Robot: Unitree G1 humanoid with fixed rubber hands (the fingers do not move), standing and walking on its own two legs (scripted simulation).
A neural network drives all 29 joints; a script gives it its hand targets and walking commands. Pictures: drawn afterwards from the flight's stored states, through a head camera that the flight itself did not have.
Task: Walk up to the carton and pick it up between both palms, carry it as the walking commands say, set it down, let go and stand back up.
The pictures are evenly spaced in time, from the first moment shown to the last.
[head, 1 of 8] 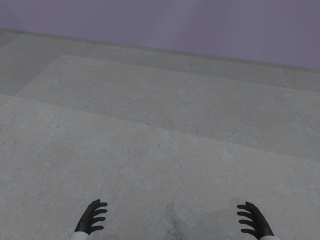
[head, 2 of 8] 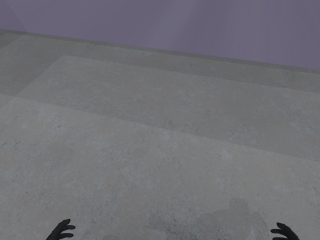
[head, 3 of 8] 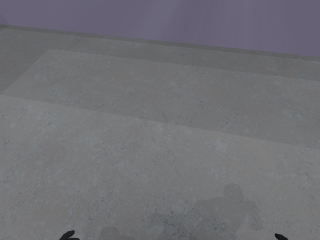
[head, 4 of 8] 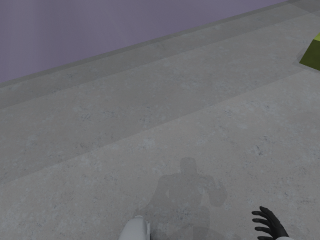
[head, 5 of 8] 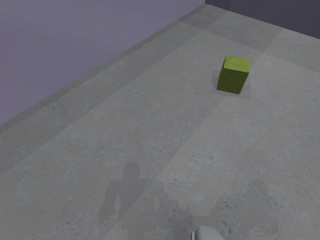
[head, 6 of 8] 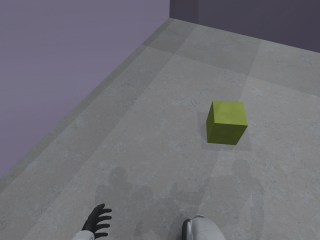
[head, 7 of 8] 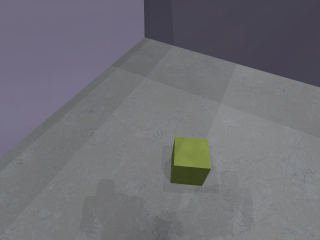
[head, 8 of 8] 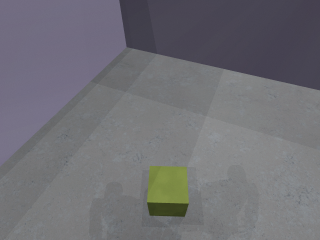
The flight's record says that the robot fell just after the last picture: no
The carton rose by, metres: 0.00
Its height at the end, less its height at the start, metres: +0.00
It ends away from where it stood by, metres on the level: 0.00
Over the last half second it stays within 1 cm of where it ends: yes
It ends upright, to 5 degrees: yes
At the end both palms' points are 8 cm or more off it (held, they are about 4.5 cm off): yes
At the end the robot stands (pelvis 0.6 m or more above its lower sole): yes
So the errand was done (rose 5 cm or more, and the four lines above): no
